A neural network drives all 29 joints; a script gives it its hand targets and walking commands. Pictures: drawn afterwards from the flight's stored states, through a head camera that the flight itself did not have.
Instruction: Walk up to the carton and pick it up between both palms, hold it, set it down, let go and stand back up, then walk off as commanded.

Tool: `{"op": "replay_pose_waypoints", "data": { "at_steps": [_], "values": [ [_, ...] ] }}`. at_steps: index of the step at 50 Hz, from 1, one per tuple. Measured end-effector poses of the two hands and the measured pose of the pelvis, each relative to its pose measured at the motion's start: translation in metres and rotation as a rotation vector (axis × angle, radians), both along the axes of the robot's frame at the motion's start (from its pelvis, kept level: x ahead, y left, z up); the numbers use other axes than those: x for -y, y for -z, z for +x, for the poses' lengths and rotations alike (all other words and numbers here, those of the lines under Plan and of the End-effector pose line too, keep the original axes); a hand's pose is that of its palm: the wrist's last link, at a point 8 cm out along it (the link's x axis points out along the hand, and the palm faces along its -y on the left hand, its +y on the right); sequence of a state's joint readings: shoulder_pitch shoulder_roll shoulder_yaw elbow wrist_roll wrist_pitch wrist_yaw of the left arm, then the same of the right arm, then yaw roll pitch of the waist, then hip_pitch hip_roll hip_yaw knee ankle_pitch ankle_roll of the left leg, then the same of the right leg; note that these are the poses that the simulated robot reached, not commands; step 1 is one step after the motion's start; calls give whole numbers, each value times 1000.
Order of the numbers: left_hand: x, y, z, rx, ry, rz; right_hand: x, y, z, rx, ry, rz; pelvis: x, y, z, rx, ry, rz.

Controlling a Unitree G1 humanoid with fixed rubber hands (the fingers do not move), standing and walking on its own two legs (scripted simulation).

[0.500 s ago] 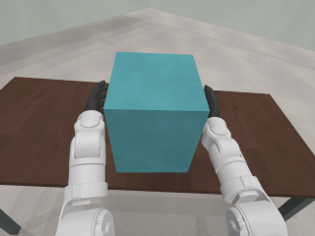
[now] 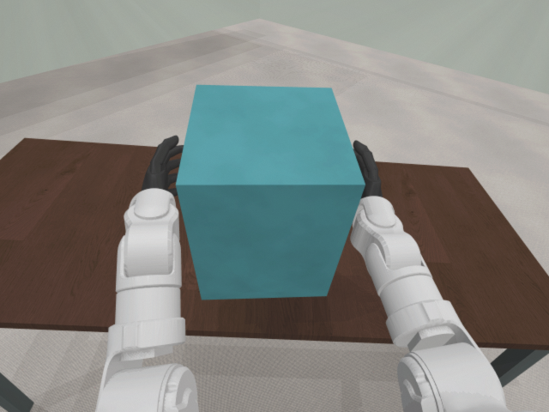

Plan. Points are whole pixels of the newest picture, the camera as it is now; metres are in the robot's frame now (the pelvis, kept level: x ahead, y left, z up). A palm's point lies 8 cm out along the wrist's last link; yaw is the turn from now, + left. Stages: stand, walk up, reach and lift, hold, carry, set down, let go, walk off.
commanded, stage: reach and lift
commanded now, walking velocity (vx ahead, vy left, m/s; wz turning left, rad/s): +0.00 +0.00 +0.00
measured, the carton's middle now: (265, 196) +0.40 +0.00 +0.14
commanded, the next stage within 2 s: hold in 0.32 s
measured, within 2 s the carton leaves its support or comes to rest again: neither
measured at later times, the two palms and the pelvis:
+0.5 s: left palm (151, 189) +0.35 +0.15 +0.20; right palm (366, 188) +0.36 -0.14 +0.19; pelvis +0.00 +0.00 +0.00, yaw +0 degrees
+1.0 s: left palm (145, 184) +0.35 +0.15 +0.21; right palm (365, 183) +0.36 -0.14 +0.20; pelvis -0.01 +0.00 +0.00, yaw +1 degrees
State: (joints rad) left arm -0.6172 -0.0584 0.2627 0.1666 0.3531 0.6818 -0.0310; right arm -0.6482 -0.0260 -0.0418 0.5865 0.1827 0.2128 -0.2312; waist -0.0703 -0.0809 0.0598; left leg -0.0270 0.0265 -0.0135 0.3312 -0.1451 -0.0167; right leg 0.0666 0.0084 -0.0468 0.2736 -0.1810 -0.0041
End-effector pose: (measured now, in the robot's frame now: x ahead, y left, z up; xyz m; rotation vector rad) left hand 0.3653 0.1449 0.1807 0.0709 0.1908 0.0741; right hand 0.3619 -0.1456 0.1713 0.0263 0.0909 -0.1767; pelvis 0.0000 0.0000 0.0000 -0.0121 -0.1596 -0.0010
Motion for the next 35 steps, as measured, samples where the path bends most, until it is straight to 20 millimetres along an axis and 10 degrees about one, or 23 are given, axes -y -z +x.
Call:
{"op": "replay_pose_waypoints", "data": {
  "at_steps": [35],
  "values": [
    [-8, -23, -18, 18, -35, -15, -8, -25, -8, 14, -31, 3, 3, 1, -8, 17, -9, 0]
  ]
}}
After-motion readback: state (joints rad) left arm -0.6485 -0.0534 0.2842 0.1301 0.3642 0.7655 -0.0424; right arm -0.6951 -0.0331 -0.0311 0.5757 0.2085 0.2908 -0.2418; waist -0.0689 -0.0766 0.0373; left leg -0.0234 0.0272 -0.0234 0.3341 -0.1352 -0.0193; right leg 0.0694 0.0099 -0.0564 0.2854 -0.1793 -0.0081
